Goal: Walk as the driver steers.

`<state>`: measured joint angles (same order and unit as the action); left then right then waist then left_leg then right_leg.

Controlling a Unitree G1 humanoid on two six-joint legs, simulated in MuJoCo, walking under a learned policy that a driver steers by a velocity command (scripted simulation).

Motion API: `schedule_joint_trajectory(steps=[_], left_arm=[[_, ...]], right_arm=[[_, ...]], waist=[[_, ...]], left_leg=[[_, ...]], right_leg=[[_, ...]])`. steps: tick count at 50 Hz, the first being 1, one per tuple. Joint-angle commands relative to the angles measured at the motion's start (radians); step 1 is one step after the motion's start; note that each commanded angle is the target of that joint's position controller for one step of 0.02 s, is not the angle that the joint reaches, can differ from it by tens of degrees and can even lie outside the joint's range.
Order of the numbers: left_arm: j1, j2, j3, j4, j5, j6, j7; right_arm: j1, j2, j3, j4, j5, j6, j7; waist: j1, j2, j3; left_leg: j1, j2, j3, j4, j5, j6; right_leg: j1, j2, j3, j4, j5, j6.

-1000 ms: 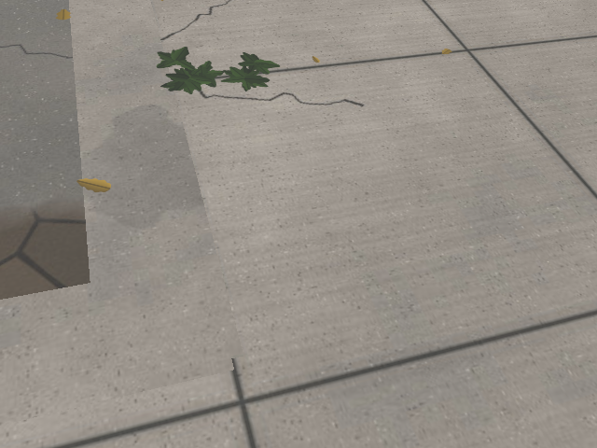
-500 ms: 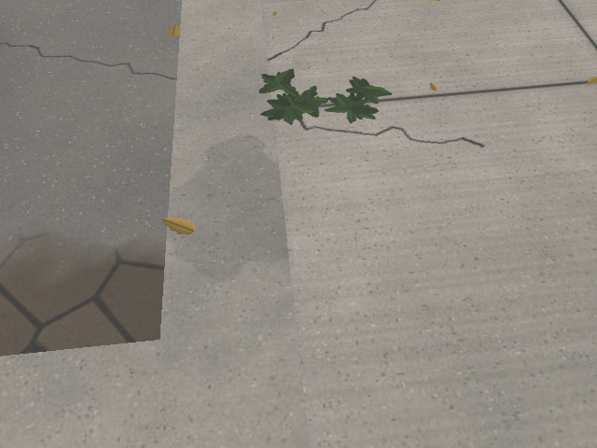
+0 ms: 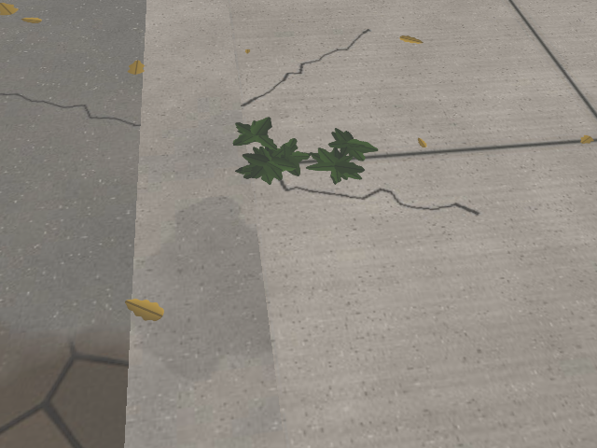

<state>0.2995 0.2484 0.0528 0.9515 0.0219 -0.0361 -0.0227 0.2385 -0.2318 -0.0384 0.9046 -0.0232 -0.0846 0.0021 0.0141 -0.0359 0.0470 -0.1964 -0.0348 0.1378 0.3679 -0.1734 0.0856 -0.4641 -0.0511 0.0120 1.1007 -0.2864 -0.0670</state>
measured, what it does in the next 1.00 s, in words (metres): walks ahead, turning right: right foot, then left foot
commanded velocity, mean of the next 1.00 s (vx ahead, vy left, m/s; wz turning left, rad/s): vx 0.24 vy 0.00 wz -0.53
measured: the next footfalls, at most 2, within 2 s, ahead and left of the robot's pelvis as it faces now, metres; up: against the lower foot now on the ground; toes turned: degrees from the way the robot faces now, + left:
right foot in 0.34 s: +0.31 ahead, -0.10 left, +0.00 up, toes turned -15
left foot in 0.88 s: +0.36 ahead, +0.07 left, +0.00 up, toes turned -34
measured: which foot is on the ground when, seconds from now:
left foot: down 0.00-0.34, up 0.36-0.86, down 0.88-1.00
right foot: up 0.00-0.32, down 0.34-0.88, up 0.90-1.00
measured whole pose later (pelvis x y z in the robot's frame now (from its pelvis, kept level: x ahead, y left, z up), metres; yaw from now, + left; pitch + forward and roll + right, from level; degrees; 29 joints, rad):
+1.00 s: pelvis +0.30 -0.01 +0.00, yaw -34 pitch +1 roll -1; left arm 0.24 0.30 0.10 0.79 0.04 0.02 -0.03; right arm 0.29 -0.27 -0.04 0.79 -0.03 -0.03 -0.04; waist 0.00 -0.04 -0.03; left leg -0.15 -0.01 -0.01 0.37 -0.24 0.03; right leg -0.51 0.13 0.10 0.92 -0.31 -0.03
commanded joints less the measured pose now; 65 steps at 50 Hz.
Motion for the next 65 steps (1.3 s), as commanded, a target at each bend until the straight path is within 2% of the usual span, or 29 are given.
schedule_joint_trajectory(steps=[1, 6, 11, 14, 15, 16, 17, 18, 19, 21, 22, 23, 25, 27, 33, 40, 41, 43, 44, 45, 46, 47, 48, 50, 51, 56, 62, 63, 65], left_arm=[[0.039, 0.035, 0.013, -0.033, 0.006, 0.020, -0.015], [-0.131, 0.020, 0.006, -0.097, 0.003, 0.022, -0.026], [-0.240, -0.014, -0.017, -0.146, 0.014, 0.012, -0.031], [-0.120, 0.027, -0.003, -0.125, 0.024, 0.007, -0.023], [-0.043, 0.050, 0.008, -0.108, 0.026, -0.001, -0.018], [0.059, 0.076, 0.022, -0.079, 0.034, -0.014, -0.009], [0.124, 0.162, 0.047, -0.072, 0.036, -0.026, 0.005], [0.071, 0.264, 0.076, -0.098, 0.016, -0.010, 0.014], [0.109, 0.270, 0.082, -0.121, -0.028, 0.009, 0.017], [-0.058, 0.144, 0.052, -0.151, -0.032, 0.034, 0.034], [-0.082, 0.107, 0.041, -0.147, -0.032, 0.038, 0.038], [-0.087, 0.095, 0.037, -0.149, -0.030, 0.038, 0.040], [-0.086, 0.120, 0.043, -0.152, -0.013, 0.029, 0.031], [-0.082, 0.151, 0.053, -0.159, -0.007, 0.024, 0.026], [-0.047, 0.173, 0.065, -0.179, -0.007, 0.053, 0.029], [-0.034, 0.185, 0.076, -0.197, 0.010, 0.065, 0.016], [-0.046, 0.186, 0.078, -0.201, 0.011, 0.066, 0.012], [-0.119, 0.173, 0.078, -0.220, -0.003, 0.070, 0.012], [-0.130, 0.124, 0.067, -0.237, -0.013, 0.063, 0.019], [-0.087, 0.029, 0.041, -0.259, -0.030, 0.048, 0.021], [-0.151, 0.121, 0.055, -0.268, 0.011, 0.037, 0.017], [-0.152, 0.154, 0.064, -0.267, 0.022, 0.032, 0.004], [-0.105, 0.153, 0.066, -0.241, 0.020, 0.031, -0.011], [-0.052, 0.141, 0.063, -0.210, 0.023, 0.040, -0.030], [-0.071, 0.130, 0.058, -0.219, 0.021, 0.043, -0.038], [-0.221, 0.100, 0.039, -0.271, 0.018, 0.048, -0.057], [-0.385, 0.056, 0.004, -0.342, 0.019, 0.039, -0.080], [-0.394, 0.047, -0.002, -0.349, 0.021, 0.036, -0.079], [-0.333, 0.047, -0.004, -0.334, 0.029, 0.029, -0.061]], right_arm=[[0.051, -0.100, -0.022, -0.018, 0.010, -0.036, -0.005], [0.114, -0.088, -0.018, 0.013, 0.008, -0.035, -0.011], [0.167, -0.106, -0.017, 0.045, 0.012, -0.020, -0.034], [0.139, -0.142, -0.030, 0.041, 0.012, -0.001, -0.051], [0.125, -0.152, -0.035, 0.034, 0.012, 0.008, -0.054], [0.103, -0.157, -0.039, 0.024, 0.019, 0.017, -0.050], [0.116, -0.144, -0.038, -0.002, 0.024, 0.016, -0.044], [0.232, -0.051, -0.026, -0.038, 0.031, 0.022, -0.039], [0.194, -0.095, -0.025, -0.049, 0.017, 0.028, -0.033], [0.069, -0.098, -0.026, -0.070, 0.010, 0.033, -0.031], [0.036, -0.105, -0.030, -0.086, -0.003, 0.044, -0.031], [0.055, -0.101, -0.031, -0.084, -0.017, 0.065, -0.032], [0.085, -0.075, -0.026, -0.082, -0.016, 0.096, -0.033], [0.073, -0.070, -0.025, -0.095, -0.010, 0.106, -0.033], [-0.071, -0.101, -0.031, -0.157, -0.005, 0.125, -0.040], [-0.099, -0.112, -0.022, -0.196, 0.004, 0.089, -0.030], [-0.075, -0.111, -0.020, -0.194, 0.009, 0.079, -0.031], [0.061, -0.098, -0.017, -0.160, 0.017, 0.060, -0.040], [0.120, -0.168, -0.033, -0.145, 0.008, 0.052, -0.054], [0.138, -0.268, -0.050, -0.164, -0.005, 0.051, -0.064], [0.060, -0.297, -0.063, -0.169, -0.024, 0.054, -0.063], [0.026, -0.230, -0.049, -0.170, -0.017, 0.049, -0.058], [-0.015, -0.181, -0.037, -0.175, -0.003, 0.041, -0.048], [-0.012, -0.156, -0.030, -0.181, 0.004, 0.028, -0.039], [0.020, -0.149, -0.029, -0.172, 0.003, 0.020, -0.033], [0.166, -0.154, -0.039, -0.120, -0.002, 0.003, -0.011], [0.209, -0.162, -0.040, -0.080, 0.001, -0.001, -0.013], [0.216, -0.160, -0.038, -0.067, 0.001, 0.002, -0.015], [0.226, -0.178, -0.037, -0.042, 0.007, 0.011, -0.022]], waist=[[0.013, 0.098, -0.002], [-0.012, 0.090, 0.042], [-0.039, 0.105, 0.042], [0.012, 0.155, -0.032], [0.042, 0.152, -0.078], [0.094, 0.115, -0.137], [0.118, 0.008, -0.212], [0.010, -0.189, -0.328], [0.073, -0.062, -0.452], [0.023, 0.047, -0.168], [-0.004, 0.054, -0.099], [-0.021, 0.043, -0.086], [-0.039, 0.032, -0.114], [-0.039, 0.012, -0.140], [0.017, -0.057, -0.117], [0.028, -0.091, -0.100], [0.012, -0.088, -0.093], [-0.085, -0.056, -0.060], [-0.104, 0.059, -0.038], [-0.084, 0.274, -0.102], [-0.064, 0.181, 0.025], [-0.021, 0.125, 0.062], [0.008, 0.125, 0.060], [0.007, 0.177, 0.029], [-0.008, 0.169, 0.025], [-0.078, 0.145, 0.051], [-0.111, 0.162, 0.074], [-0.107, 0.159, 0.084], [-0.070, 0.181, 0.038]], left_leg=[[0.057, 0.276, -0.179, -0.253, 0.140, 0.064], [0.110, 0.245, -0.040, -0.256, 0.255, 0.048], [0.176, 0.243, 0.086, -0.113, 0.696, 0.020], [0.242, 0.259, 0.102, 0.101, 0.952, 0.007], [0.242, 0.262, 0.098, 0.237, 0.942, 0.006], [0.199, 0.245, 0.100, 0.439, 0.795, -0.014], [0.016, 0.183, 0.106, 0.727, 0.379, -0.053], [-0.319, -0.002, 0.034, 1.098, -0.493, -0.106], [-0.391, 0.006, -0.151, 1.151, -0.431, -0.112], [-0.426, 0.091, -0.169, 1.021, -0.292, -0.115], [-0.401, 0.110, -0.177, 0.932, -0.269, -0.121], [-0.344, 0.111, -0.172, 0.878, -0.246, -0.127], [-0.288, 0.093, -0.161, 0.818, -0.220, -0.133], [-0.293, 0.087, -0.164, 0.757, -0.193, -0.138], [-0.367, 0.078, -0.199, 0.594, -0.159, -0.153], [-0.237, 0.009, -0.197, 0.366, -0.272, -0.117], [-0.169, -0.008, -0.194, 0.299, -0.293, -0.100], [0.106, -0.025, -0.178, 0.010, -0.195, -0.053], [0.248, 0.102, -0.294, -0.123, -0.272, -0.024], [0.339, 0.408, -0.642, -0.233, -0.544, 0.036], [0.172, 0.450, -0.767, -0.291, -0.614, 0.091], [0.114, 0.407, -0.684, -0.268, -0.556, 0.088], [0.117, 0.337, -0.566, -0.262, -0.449, 0.056], [0.136, 0.261, -0.390, -0.256, -0.282, 0.030], [0.149, 0.253, -0.343, -0.250, -0.211, 0.031], [0.244, 0.261, -0.214, -0.230, 0.052, 0.044], [0.262, 0.276, -0.070, -0.195, 0.325, 0.036], [0.260, 0.275, -0.048, -0.164, 0.432, 0.032], [0.259, 0.267, -0.003, -0.025, 0.864, 0.015]], right_leg=[[-0.123, -0.050, 0.029, 0.012, 0.098, 0.014], [-0.226, -0.047, -0.011, -0.173, 0.267, 0.031], [-0.094, 0.023, -0.153, -0.442, 0.312, 0.007], [0.031, 0.097, -0.176, -0.479, 0.184, -0.047], [0.108, 0.119, -0.164, -0.518, 0.164, -0.073], [0.239, 0.130, -0.141, -0.631, 0.261, -0.100], [0.441, -0.017, 0.021, -0.631, 0.638, -0.149], [0.729, -0.314, 0.402, -0.512, 1.349, -0.332], [0.733, -0.345, 0.480, -0.615, 1.208, -0.416], [0.428, -0.250, 0.347, -0.745, 0.757, -0.330], [0.331, -0.192, 0.299, -0.773, 0.691, -0.280], [0.260, -0.156, 0.263, -0.789, 0.662, -0.253], [0.209, -0.112, 0.231, -0.789, 0.661, -0.226], [0.208, -0.092, 0.234, -0.790, 0.604, -0.208], [0.240, -0.069, 0.364, -0.838, 0.112, -0.166], [0.226, -0.057, 0.524, -0.863, -0.255, -0.180], [0.189, -0.048, 0.536, -0.857, -0.275, -0.174], [0.004, 0.031, 0.498, -0.809, -0.343, -0.106], [-0.154, 0.115, 0.395, -0.655, -0.392, -0.033], [-0.271, 0.245, 0.159, -0.320, -0.351, 0.013], [-0.373, 0.189, 0.132, -0.212, -0.191, 0.021], [-0.329, 0.127, 0.164, -0.165, -0.095, 0.023], [-0.306, 0.122, 0.146, -0.127, -0.030, 0.038], [-0.287, 0.108, 0.096, -0.020, 0.029, 0.060], [-0.299, 0.093, 0.087, 0.008, 0.052, 0.063], [-0.393, 0.051, 0.054, -0.046, 0.116, 0.083], [-0.278, 0.027, -0.089, -0.344, 0.140, 0.046], [-0.232, 0.039, -0.110, -0.405, 0.115, 0.029], [-0.062, 0.112, -0.168, -0.488, 0.060, -0.015]])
